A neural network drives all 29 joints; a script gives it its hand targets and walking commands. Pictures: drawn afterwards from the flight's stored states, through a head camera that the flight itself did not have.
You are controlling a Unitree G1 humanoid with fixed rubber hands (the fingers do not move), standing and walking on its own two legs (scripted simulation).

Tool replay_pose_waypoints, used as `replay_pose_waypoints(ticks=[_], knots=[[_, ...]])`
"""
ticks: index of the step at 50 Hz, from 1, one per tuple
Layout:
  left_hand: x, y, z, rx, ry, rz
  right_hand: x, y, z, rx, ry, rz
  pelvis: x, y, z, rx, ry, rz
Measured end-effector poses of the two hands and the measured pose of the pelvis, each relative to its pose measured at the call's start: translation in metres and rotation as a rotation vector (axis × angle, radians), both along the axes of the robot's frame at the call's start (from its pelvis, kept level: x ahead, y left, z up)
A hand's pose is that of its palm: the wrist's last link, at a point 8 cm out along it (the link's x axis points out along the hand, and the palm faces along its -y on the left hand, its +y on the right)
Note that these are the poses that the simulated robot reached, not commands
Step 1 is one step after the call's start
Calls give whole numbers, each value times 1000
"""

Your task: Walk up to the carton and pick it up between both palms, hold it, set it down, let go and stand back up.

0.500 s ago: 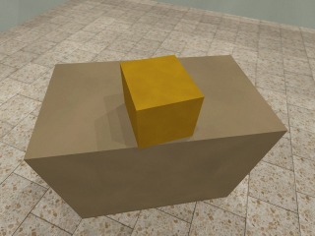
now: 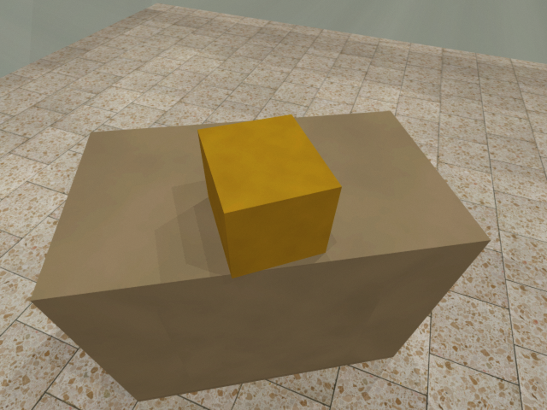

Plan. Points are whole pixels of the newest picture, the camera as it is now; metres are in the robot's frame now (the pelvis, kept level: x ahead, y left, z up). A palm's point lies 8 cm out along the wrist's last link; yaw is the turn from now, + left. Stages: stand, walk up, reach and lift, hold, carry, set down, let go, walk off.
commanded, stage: walk up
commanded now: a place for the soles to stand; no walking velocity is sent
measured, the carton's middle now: (263, 192) +0.51 +0.03 +0.02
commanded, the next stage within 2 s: none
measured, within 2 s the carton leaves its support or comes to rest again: neither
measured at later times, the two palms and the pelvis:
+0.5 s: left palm out of the picture +0.04 +0.27 -0.13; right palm out of the picture +0.02 -0.26 -0.12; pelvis +0.01 +0.00 +0.00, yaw +0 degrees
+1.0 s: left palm out of the picture +0.04 +0.13 -0.10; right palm out of the picture +0.17 -0.38 -0.13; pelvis +0.07 -0.13 +0.00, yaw +13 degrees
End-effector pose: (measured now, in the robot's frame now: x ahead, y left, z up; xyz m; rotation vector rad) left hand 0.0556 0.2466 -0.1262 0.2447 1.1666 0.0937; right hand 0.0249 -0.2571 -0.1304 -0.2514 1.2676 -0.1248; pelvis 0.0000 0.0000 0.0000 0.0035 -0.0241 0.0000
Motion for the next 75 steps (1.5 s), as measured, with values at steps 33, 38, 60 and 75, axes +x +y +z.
replay_pose_waypoints(ticks=[33,38,60,75], knots=[[25,-7,7,36,26,-32,-63,-53,27,-108,170,-88,20,-41,8,-9,6,54],[41,-55,-1,37,-14,16,-25,-95,7,-80,133,-34,37,-80,-7,12,7,101],[-44,-129,4,43,103,381,214,-79,-3,42,-111,373,86,-128,-5,22,5,328],[-12,-121,4,22,5,417,226,-67,-3,44,-84,409,103,-119,-3,-5,-7,414]])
